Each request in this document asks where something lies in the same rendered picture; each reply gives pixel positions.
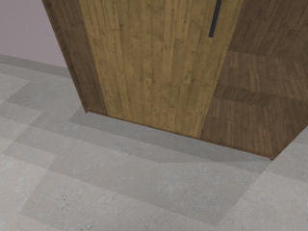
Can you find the handle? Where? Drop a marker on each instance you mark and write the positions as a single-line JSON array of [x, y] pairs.
[[215, 18]]

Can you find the wardrobe door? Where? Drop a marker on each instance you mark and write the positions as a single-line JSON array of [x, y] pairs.
[[72, 25], [155, 61]]

